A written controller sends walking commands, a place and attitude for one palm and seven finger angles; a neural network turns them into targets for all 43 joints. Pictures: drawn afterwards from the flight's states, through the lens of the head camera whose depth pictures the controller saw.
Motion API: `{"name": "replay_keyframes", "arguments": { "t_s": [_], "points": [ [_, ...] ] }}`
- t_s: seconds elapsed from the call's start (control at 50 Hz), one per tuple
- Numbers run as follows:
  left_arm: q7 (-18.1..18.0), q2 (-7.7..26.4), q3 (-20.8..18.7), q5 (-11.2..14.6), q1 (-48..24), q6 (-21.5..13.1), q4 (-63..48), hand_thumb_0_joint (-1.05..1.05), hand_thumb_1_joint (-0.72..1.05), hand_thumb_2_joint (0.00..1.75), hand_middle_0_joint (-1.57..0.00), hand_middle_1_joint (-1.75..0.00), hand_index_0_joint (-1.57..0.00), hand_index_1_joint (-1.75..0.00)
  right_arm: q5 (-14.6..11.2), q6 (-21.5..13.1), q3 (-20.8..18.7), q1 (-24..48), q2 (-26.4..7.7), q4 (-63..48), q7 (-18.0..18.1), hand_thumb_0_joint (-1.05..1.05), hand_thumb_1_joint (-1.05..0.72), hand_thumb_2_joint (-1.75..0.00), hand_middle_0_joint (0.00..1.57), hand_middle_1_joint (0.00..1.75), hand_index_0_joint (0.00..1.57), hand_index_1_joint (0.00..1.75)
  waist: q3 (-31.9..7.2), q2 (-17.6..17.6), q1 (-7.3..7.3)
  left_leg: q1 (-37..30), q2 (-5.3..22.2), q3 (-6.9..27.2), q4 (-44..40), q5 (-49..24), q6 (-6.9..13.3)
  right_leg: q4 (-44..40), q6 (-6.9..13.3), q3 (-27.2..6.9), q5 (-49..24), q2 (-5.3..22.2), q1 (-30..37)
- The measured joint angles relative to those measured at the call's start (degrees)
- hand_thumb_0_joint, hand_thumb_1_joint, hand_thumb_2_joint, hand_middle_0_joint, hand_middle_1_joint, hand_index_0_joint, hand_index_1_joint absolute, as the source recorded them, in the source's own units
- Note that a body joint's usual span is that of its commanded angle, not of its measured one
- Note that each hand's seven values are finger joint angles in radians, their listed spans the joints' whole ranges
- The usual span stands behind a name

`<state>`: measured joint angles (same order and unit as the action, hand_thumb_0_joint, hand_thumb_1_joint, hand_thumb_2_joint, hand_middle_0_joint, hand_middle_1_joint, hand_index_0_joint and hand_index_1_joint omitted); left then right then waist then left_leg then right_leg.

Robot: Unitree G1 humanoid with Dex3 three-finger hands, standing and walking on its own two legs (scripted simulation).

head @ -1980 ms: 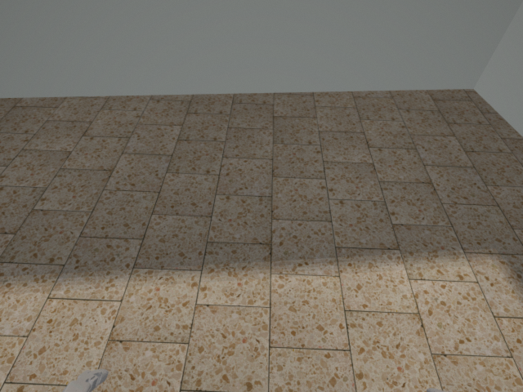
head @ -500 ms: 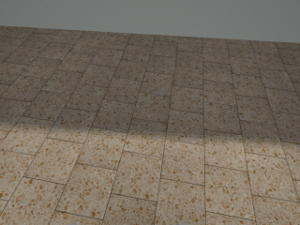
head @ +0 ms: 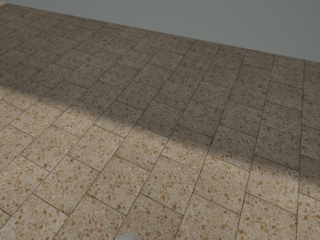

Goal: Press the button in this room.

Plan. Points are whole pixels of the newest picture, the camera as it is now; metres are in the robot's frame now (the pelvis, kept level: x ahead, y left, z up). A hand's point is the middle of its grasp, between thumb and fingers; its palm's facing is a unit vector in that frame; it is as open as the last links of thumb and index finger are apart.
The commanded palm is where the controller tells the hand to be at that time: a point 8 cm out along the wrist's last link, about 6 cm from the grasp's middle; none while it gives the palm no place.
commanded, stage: turn or walk to find it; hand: left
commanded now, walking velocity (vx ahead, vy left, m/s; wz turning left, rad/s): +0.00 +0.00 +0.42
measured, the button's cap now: out of the picture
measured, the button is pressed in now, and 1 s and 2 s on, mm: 0 0 0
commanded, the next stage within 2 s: none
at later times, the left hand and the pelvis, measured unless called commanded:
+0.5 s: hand out of the picture +0.05 +0.24 -0.15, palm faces +0.19 -0.95 -0.26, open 7.3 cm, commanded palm none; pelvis -0.02 +0.02 +0.00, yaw +11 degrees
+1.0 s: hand out of the picture -0.10 +0.17 -0.16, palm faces +0.44 -0.86 -0.25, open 7.3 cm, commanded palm none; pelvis -0.05 -0.01 +0.00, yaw +25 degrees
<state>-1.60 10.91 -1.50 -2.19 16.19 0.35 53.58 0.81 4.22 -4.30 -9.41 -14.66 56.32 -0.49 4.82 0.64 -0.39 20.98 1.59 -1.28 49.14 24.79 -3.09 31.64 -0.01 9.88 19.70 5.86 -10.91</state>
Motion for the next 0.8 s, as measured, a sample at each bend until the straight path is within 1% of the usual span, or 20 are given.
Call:
{"name": "replay_keyframes", "arguments": {
  "t_s": [0.04, 0.06, 0.08, 0.1, 0.14, 0.18, 0.24, 0.32, 0.4, 0.52, 0.54, 0.58, 0.6, 0.62, 0.64, 0.66, 0.68, 0.72, 0.76, 0.8],
  "points": [
    [0.0, 0.6, -0.3, 0.0, 0.4, 0.2, 0.5, 0.01, 0.91, 0.9, -0.2, -0.3, -0.21, -0.3, -0.2, -0.6, 0.5, 1.0, 0.6, -0.5, 0.0, 0.01, -0.91, -0.9, 0.2, 0.3, 0.2, 0.3, 0.4, 0.7, -0.48, -3.1, -0.3, -1.2, -6.9, -1.5, 0.5, 1.9, -0.8, 1.0, 0.8, 0.8, -1.0],
    [0.1, 1.0, -0.5, 0.2, 0.7, 0.4, 0.7, 0.01, 0.91, 0.9, -0.2, -0.3, -0.21, -0.3, -0.2, -1.1, 0.7, 1.4, 0.8, -0.9, -0.1, 0.01, -0.91, -0.9, 0.2, 0.3, 0.2, 0.3, 0.4, 1.0, -0.53, -5.1, -0.5, -1.8, -11.7, -4.7, 0.9, 3.4, -1.3, 1.5, 1.6, 1.2, -1.7],
    [0.1, 1.5, -0.7, 0.4, 1.0, 0.7, 1.0, 0.01, 0.91, 0.9, -0.2, -0.3, -0.21, -0.3, -0.1, -1.7, 0.9, 1.7, 1.1, -1.3, -0.1, 0.01, -0.91, -0.9, 0.2, 0.3, 0.2, 0.3, 0.4, 1.5, -0.56, -6.3, -0.8, -2.2, -14.9, -6.8, 2.7, 5.9, -1.8, 1.6, 2.4, 1.9, -3.0],
    [0.1, 2.3, -1.0, 0.7, 0.7, 1.3, 1.4, 0.01, 0.91, 0.9, -0.2, -0.3, -0.21, -0.3, -0.1, -2.3, 1.1, 2.2, 1.8, -1.5, 0.0, 0.01, -0.91, -0.9, 0.2, 0.3, 0.2, 0.3, 0.8, 2.7, -0.84, -6.0, -1.6, -2.5, -14.4, -6.3, 4.1, 10.2, -2.4, 0.1, 5.6, 2.4, -4.8],
    [-0.2, 3.3, -1.5, 0.7, 0.4, 2.7, 2.1, 0.01, 0.91, 0.9, -0.2, -0.3, -0.21, -0.3, -0.1, -2.9, 1.7, 2.7, 2.9, -1.9, 0.0, 0.01, -0.91, -0.9, 0.2, 0.3, 0.2, 0.3, 0.9, 3.7, -1.51, -6.1, -2.0, -2.5, -13.9, -5.1, 5.3, 19.7, -2.9, -3.4, 11.0, 1.1, -8.6],
    [-0.2, 3.7, -1.8, 0.7, -0.1, 3.5, 2.8, 0.01, 0.91, 0.9, -0.2, -0.3, -0.2, -0.3, 0.1, -3.2, 2.0, 2.4, 3.7, -2.3, 0.5, 0.01, -0.91, -0.9, 0.2, 0.3, 0.2, 0.3, 0.4, 3.3, -1.34, -6.9, -1.9, -1.9, -15.7, -5.7, 5.5, 26.7, -3.4, -5.0, 10.6, 0.0, -11.5],
    [0.3, 4.0, -2.1, 0.9, -1.5, 3.4, 2.6, 0.01, 0.91, 0.9, -0.2, -0.3, -0.2, -0.3, 0.2, -3.5, 2.4, 1.6, 4.2, -2.5, 1.1, 0.0, -0.91, -0.9, 0.2, 0.3, 0.21, 0.3, 0.0, 2.3, -0.92, -8.3, -2.1, -0.4, -19.1, -8.2, 5.8, 31.2, -4.1, -6.5, 6.8, -0.5, -14.0],
    [0.6, 3.8, -2.3, 1.0, -3.5, 2.9, 1.2, 0.01, 0.91, 0.9, -0.2, -0.3, -0.2, -0.3, 0.1, -3.5, 2.5, 0.1, 4.5, -2.2, 1.2, 0.0, -0.91, -0.9, 0.2, 0.3, 0.21, 0.3, -0.7, 1.4, -0.44, -9.2, -2.9, 1.2, -22.1, -10.4, 6.1, 29.9, -5.0, -8.1, 3.5, -0.5, -14.8],
    [0.5, 3.3, -2.3, 1.0, -5.6, 2.9, 0.1, 0.01, 0.91, 0.9, -0.2, -0.3, -0.2, -0.3, 0.4, -3.3, 2.2, -1.6, 4.5, -1.8, 1.1, 0.0, -0.91, -0.9, 0.21, 0.3, 0.21, 0.3, -1.2, 0.7, 0.64, -8.9, -3.8, 2.8, -23.0, -11.7, 6.0, 25.4, -5.2, -8.9, 3.4, -0.9, -13.6],
    [0.4, 1.6, -1.8, 1.4, -8.3, 2.5, -1.7, 0.01, 0.91, 0.9, -0.2, -0.3, -0.2, -0.3, 0.8, -2.4, 1.3, -4.0, 3.4, -1.3, 0.9, 0.0, -0.91, -0.9, 0.21, 0.3, 0.21, 0.3, -1.3, -1.2, 2.59, -6.8, -4.9, 5.3, -22.0, -12.5, 4.8, 13.9, -4.3, -8.8, 4.5, -3.1, -9.0],
    [0.3, 1.3, -1.6, 1.4, -8.5, 2.3, -2.0, 0.01, 0.91, 0.9, -0.2, -0.3, -0.2, -0.3, 0.9, -2.2, 1.1, -4.3, 3.1, -1.1, 0.9, 0.01, -0.91, -0.9, 0.21, 0.3, 0.21, 0.3, -1.4, -1.6, 2.76, -6.2, -5.0, 5.7, -21.5, -12.5, 4.5, 11.2, -4.0, -8.7, 3.6, -3.6, -7.8],
    [0.3, 0.9, -1.3, 1.5, -8.3, 1.5, -2.7, 0.01, 0.91, 0.9, -0.2, -0.3, -0.2, -0.3, 0.7, -1.9, 0.7, -5.2, 2.5, -1.0, 0.8, 0.01, -0.91, -0.9, 0.21, 0.3, 0.21, 0.3, -1.7, -2.1, 2.87, -4.4, -5.6, 6.4, -19.4, -12.0, 3.6, 2.6, -3.6, -8.2, -1.1, -4.1, -4.0],
    [0.2, 0.3, -1.2, 1.3, -8.3, 1.0, -2.8, 0.01, 0.91, 0.9, -0.2, -0.3, -0.2, -0.3, 0.4, -1.8, 0.4, -5.4, 2.0, -0.8, 0.7, 0.01, -0.91, -0.9, 0.2, 0.3, 0.21, 0.3, -1.6, -3.1, 2.91, -3.2, -5.2, 6.9, -17.2, -10.9, 3.4, 0.7, -1.3, -7.4, -2.1, -4.7, -3.2],
    [0.1, -0.2, -0.9, 1.1, -8.2, 0.7, -2.9, 0.01, 0.91, 0.9, -0.2, -0.3, -0.2, -0.3, 0.4, -1.5, 0.0, -5.5, 1.5, -0.6, 0.8, 0.01, -0.91, -0.9, 0.2, 0.3, 0.21, 0.3, -1.4, -3.9, 3.03, -1.6, -5.1, 7.1, -13.1, -6.4, 3.0, 1.0, 0.4, -6.5, -2.0, -4.9, -3.2],
    [0.2, -0.6, -0.5, 1.0, -7.8, 0.6, -3.0, 0.01, 0.91, 0.9, -0.2, -0.3, -0.2, -0.3, 0.4, -1.1, -0.3, -5.8, 1.3, -0.4, 0.8, 0.01, -0.91, -0.9, 0.2, 0.3, 0.21, 0.3, -1.4, -4.1, 3.13, 0.4, -5.4, 6.7, -7.5, -2.3, 2.7, 1.4, 1.4, -5.8, -1.7, -4.6, -3.1],
    [0.1, -0.9, -0.3, 0.9, -7.3, 0.6, -3.1, 0.01, 0.91, 0.9, -0.2, -0.3, -0.2, -0.3, 0.6, -0.6, -0.6, -6.0, 1.0, -0.2, 0.7, 0.01, -0.91, -0.9, 0.2, 0.3, 0.21, 0.3, -1.5, -4.1, 3.12, 2.3, -5.5, 6.2, -1.6, -0.4, 2.4, 1.1, 1.9, -5.1, -1.5, -4.1, -2.7],
    [0.1, -1.2, -0.3, 0.9, -6.8, 0.7, -3.1, 0.01, 0.91, 0.9, -0.2, -0.3, -0.21, -0.3, 0.7, -0.3, -0.8, -6.1, 0.7, 0.1, 0.5, 0.01, -0.91, -0.9, 0.2, 0.3, 0.2, 0.3, -1.6, -4.0, 3.0, 4.0, -5.3, 5.5, 3.8, -0.2, 2.2, 0.3, 2.1, -4.6, -1.7, -3.7, -2.1],
    [0.0, -1.6, -0.1, 1.0, -5.7, 0.7, -2.7, 0.01, 0.91, 0.9, -0.2, -0.3, -0.21, -0.3, 0.8, 0.0, -1.1, -6.2, 0.3, 0.6, 0.1, 0.01, -0.91, -0.9, 0.2, 0.3, 0.2, 0.3, -1.7, -3.9, 2.81, 6.3, -4.2, 4.5, 12.2, -2.2, 1.5, -1.5, 2.2, -3.6, -2.6, -3.2, -1.0],
    [0.0, -1.9, -0.1, 1.0, -4.8, 0.6, -2.1, 0.01, 0.91, 0.9, -0.2, -0.3, -0.21, -0.3, 0.8, 0.0, -1.3, -6.2, 0.0, 0.8, -0.1, 0.01, -0.91, -0.9, 0.2, 0.3, 0.2, 0.3, -1.6, -3.7, 2.86, 7.3, -2.8, 4.1, 16.6, -4.6, 0.7, -2.9, 2.3, -2.5, -3.3, -2.9, -0.2],
    [0.0, -2.1, 0.0, 1.0, -3.9, 0.4, -1.6, 0.01, 0.91, 0.9, -0.2, -0.3, -0.21, -0.3, 0.8, 0.0, -1.3, -6.1, -0.1, 1.1, -0.1, 0.01, -0.91, -0.9, 0.2, 0.3, 0.2, 0.3, -1.5, -3.4, 2.75, 7.2, -1.5, 3.9, 18.0, -5.6, -0.1, -3.5, 2.4, -1.4, -3.7, -2.5, 0.2]
  ]
}}
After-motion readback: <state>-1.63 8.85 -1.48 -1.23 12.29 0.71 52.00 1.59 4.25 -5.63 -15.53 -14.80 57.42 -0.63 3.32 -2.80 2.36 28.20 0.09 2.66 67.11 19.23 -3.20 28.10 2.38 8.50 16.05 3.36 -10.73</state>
